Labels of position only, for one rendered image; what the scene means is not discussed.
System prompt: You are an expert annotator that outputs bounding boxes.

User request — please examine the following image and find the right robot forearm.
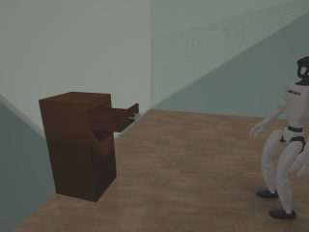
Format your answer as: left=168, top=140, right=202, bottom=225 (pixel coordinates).
left=263, top=105, right=283, bottom=126

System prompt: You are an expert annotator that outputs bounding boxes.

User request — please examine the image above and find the cabinet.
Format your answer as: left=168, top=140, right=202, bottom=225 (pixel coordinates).
left=39, top=92, right=117, bottom=203

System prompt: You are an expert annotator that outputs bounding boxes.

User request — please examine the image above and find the robot right thigh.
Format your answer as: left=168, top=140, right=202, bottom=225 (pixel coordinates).
left=262, top=130, right=286, bottom=172

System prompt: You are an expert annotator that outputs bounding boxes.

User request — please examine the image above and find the robot left foot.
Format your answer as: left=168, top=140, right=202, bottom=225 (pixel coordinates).
left=269, top=209, right=296, bottom=219

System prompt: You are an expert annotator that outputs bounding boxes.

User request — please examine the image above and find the drawer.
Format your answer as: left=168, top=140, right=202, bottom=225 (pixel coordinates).
left=88, top=103, right=139, bottom=132

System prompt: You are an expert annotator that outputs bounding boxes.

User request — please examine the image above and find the left robot hand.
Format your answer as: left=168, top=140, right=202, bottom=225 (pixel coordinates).
left=289, top=150, right=309, bottom=177

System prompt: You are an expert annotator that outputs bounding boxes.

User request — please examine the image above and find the handle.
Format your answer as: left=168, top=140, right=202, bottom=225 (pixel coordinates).
left=128, top=113, right=141, bottom=120

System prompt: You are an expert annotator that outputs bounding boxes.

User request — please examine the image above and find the robot right upper arm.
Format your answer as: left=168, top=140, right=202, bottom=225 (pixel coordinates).
left=278, top=82, right=295, bottom=111

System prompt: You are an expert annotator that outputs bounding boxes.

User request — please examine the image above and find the right robot hand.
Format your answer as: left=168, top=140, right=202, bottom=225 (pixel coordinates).
left=249, top=122, right=267, bottom=138

